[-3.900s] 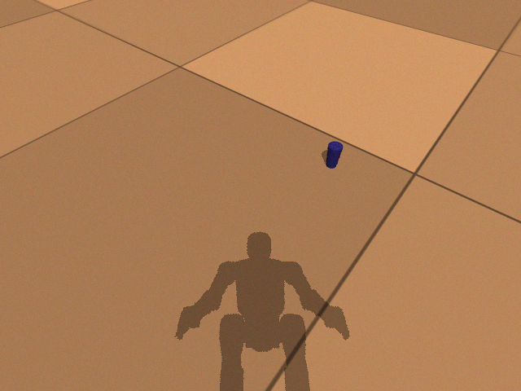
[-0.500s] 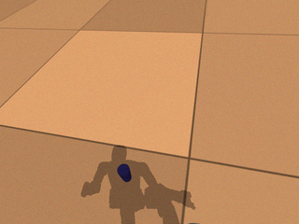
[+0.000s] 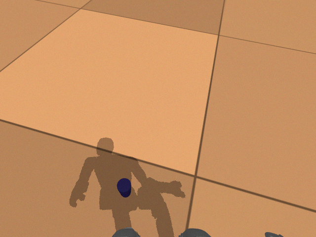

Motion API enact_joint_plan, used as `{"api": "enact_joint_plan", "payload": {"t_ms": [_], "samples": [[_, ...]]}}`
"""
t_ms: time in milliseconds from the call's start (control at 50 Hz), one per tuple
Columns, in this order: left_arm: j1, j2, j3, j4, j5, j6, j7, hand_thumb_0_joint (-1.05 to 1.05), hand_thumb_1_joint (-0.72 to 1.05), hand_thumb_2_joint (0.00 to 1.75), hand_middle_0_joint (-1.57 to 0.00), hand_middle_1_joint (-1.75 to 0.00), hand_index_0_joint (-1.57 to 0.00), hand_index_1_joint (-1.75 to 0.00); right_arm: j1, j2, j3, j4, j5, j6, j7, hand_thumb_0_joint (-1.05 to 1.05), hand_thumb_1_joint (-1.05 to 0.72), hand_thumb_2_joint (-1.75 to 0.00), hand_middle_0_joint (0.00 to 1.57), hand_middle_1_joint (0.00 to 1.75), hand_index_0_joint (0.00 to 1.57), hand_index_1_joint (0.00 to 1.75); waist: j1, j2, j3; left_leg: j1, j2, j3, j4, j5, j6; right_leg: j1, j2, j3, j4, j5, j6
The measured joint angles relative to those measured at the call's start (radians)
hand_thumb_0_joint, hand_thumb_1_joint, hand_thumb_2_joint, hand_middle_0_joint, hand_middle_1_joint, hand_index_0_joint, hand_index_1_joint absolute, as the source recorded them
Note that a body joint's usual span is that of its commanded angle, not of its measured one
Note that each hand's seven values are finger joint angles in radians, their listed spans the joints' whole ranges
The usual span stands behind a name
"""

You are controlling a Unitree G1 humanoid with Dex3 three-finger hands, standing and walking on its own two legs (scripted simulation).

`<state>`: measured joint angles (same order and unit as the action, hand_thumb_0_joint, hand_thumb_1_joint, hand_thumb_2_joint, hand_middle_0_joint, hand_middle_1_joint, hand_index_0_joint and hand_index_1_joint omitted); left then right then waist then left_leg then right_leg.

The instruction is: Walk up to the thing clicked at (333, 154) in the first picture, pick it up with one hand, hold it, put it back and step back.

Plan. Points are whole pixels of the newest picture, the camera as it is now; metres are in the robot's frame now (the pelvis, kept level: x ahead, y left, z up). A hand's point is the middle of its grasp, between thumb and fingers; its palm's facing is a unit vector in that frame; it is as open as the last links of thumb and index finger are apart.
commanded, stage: walk up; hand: left
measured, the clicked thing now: (125, 189) +0.45 +0.17 -0.69
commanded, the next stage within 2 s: stand in 1.70 s
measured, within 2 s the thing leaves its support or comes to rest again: neither
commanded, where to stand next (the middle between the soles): +0.08 -0.02 m, yaw -2 degrees
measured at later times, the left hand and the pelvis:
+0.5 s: hand out of the picture +0.12 +0.24 -0.14, palm faces -0.05 -0.93 -0.37, open 7.4 cm; pelvis +0.04 -0.01 +0.01, yaw -1 degrees
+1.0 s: hand (73, 227) +0.17 +0.24 -0.14, palm faces -0.05 -0.94 -0.33, open 7.4 cm; pelvis +0.07 -0.01 +0.02, yaw -2 degrees
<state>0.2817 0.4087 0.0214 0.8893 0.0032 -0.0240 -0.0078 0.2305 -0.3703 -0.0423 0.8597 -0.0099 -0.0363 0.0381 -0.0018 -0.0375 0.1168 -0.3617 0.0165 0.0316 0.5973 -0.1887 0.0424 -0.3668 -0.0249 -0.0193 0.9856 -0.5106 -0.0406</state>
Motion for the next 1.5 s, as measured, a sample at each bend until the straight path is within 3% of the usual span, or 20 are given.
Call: {"api": "enact_joint_plan", "payload": {"t_ms": [180, 260, 340, 400, 420, 600, 780, 1240, 1500], "samples": [[0.016, -0.002, 0.016, 0.059, 0.010, 0.005, -0.002, 0.01, 0.90, 0.90, -0.21, -0.30, -0.21, -0.30, 0.004, -0.026, 0.008, -0.001, -0.007, 0.013, -0.013, 0.00, -0.90, -0.90, 0.21, 0.30, 0.20, 0.30, -0.011, 0.016, -0.035, 0.037, -0.012, 0.031, -0.015, -0.026, 0.004, -0.007, -0.025, 0.013, -0.226, 0.123, 0.027], [0.007, -0.010, 0.026, 0.093, 0.017, 0.000, 0.010, 0.01, 0.90, 0.90, -0.20, -0.30, -0.21, -0.30, -0.018, -0.039, 0.012, 0.026, 0.002, 0.039, -0.017, 0.00, -0.90, -0.90, 0.21, 0.30, 0.20, 0.30, -0.005, 0.064, -0.033, 0.010, 0.015, 0.022, 0.075, -0.083, -0.015, 0.058, 0.009, -0.003, -0.345, 0.235, 0.036], [-0.005, -0.024, 0.009, 0.109, 0.022, 0.002, 0.007, 0.01, 0.90, 0.90, -0.20, -0.30, -0.21, -0.30, -0.029, -0.018, 0.023, 0.072, 0.009, 0.049, -0.021, 0.00, -0.90, -0.90, 0.20, 0.30, 0.20, 0.30, 0.012, 0.074, -0.051, 0.021, -0.006, 0.002, 0.080, -0.191, -0.019, 0.066, 0.006, 0.001, -0.351, 0.220, 0.035], [-0.037, -0.041, -0.005, 0.121, 0.013, 0.002, 0.005, 0.01, 0.90, 0.90, -0.20, -0.30, -0.21, -0.30, -0.041, -0.013, 0.031, 0.104, 0.015, 0.037, -0.016, 0.00, -0.90, -0.90, 0.20, 0.30, 0.20, 0.30, 0.005, 0.088, -0.045, 0.052, -0.003, -0.001, 0.008, -0.047, -0.025, 0.086, 0.006, -0.006, -0.373, 0.225, 0.044], [-0.050, -0.045, -0.009, 0.125, 0.010, 0.000, 0.004, 0.01, 0.90, 0.90, -0.20, -0.30, -0.21, -0.30, -0.047, -0.009, 0.033, 0.118, 0.016, 0.035, -0.016, 0.00, -0.90, -0.90, 0.20, 0.30, 0.20, 0.30, 0.005, 0.087, -0.041, 0.060, -0.003, 0.000, -0.002, -0.042, -0.029, 0.093, 0.006, -0.006, -0.381, 0.228, 0.044], [-0.157, -0.060, -0.023, 0.159, -0.006, -0.005, 0.002, 0.01, 0.90, 0.90, -0.21, -0.30, -0.21, -0.30, -0.078, 0.019, 0.055, 0.211, 0.011, 0.023, -0.015, 0.00, -0.90, -0.90, 0.21, 0.30, 0.20, 0.30, -0.006, 0.041, -0.063, 0.131, -0.004, 0.003, -0.113, -0.025, -0.035, 0.165, 0.009, -0.004, -0.500, 0.268, 0.045], [-0.223, -0.058, -0.024, 0.211, -0.011, 0.004, 0.003, 0.01, 0.90, 0.90, -0.21, -0.30, -0.21, -0.30, -0.125, 0.007, 0.044, 0.267, 0.008, 0.017, -0.029, 0.00, -0.90, -0.90, 0.21, 0.30, 0.20, 0.30, -0.016, 0.018, -0.074, 0.186, -0.004, 0.008, -0.192, 0.001, -0.035, 0.224, 0.011, -0.001, -0.592, 0.303, 0.049], [-0.187, -0.059, -0.014, 0.300, 0.002, 0.017, 0.003, 0.01, 0.90, 0.90, -0.20, -0.30, -0.21, -0.30, -0.156, 0.030, 0.039, 0.312, 0.006, 0.026, -0.028, 0.00, -0.90, -0.90, 0.21, 0.30, 0.20, 0.30, 0.002, 0.042, -0.073, 0.237, -0.013, 0.013, -0.274, 0.027, -0.029, 0.276, 0.003, 0.004, -0.679, 0.333, 0.059], [-0.195, -0.067, -0.010, 0.291, 0.007, 0.015, 0.006, 0.01, 0.90, 0.90, -0.20, -0.30, -0.21, -0.30, -0.156, 0.028, 0.033, 0.307, 0.005, 0.029, -0.030, 0.00, -0.90, -0.90, 0.20, 0.30, 0.20, 0.30, -0.005, 0.033, -0.080, 0.244, -0.014, 0.012, -0.279, 0.025, -0.028, 0.285, 0.002, 0.002, -0.688, 0.332, 0.060]]}}
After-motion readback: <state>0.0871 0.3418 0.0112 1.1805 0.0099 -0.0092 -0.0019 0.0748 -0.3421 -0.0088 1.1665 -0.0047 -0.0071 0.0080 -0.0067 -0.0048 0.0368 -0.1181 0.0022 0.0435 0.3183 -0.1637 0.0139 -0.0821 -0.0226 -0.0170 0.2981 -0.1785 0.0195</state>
